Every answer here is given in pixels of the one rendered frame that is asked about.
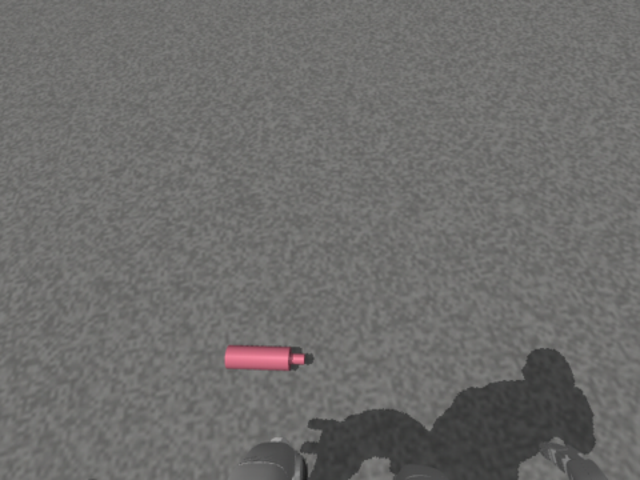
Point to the bottle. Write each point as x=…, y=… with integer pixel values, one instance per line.
x=261, y=357

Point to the right robot hand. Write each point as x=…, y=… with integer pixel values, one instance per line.
x=571, y=462

